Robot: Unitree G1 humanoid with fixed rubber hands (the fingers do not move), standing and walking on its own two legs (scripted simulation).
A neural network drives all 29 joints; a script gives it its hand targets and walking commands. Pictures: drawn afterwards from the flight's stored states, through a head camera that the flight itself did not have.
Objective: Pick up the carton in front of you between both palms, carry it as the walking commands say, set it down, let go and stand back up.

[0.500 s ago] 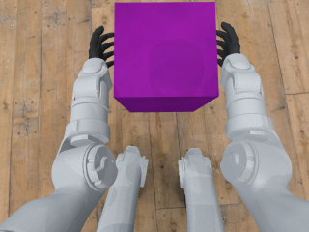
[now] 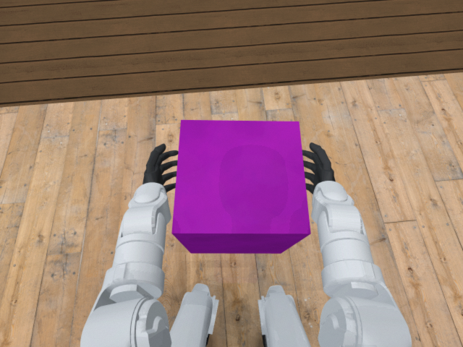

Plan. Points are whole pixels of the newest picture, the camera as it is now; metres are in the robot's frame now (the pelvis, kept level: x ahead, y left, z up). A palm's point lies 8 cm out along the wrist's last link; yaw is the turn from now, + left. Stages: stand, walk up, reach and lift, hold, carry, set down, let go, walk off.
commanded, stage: reach and lift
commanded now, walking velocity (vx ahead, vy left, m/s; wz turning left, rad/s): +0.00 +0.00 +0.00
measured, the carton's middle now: (237, 196) +0.42 +0.01 -0.12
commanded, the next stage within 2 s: hold in 1.76 s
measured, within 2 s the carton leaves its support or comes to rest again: neither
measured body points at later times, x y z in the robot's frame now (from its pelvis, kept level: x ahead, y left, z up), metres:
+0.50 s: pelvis +0.03 +0.00 +0.12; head +0.08 +0.00 +0.57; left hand +0.37 +0.15 +0.10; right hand +0.38 -0.15 +0.10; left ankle +0.06 +0.14 -0.58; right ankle +0.06 -0.13 -0.58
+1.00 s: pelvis +0.04 +0.01 +0.16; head +0.01 +0.01 +0.61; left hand +0.34 +0.15 +0.17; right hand +0.34 -0.15 +0.17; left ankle +0.06 +0.14 -0.58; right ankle +0.06 -0.13 -0.58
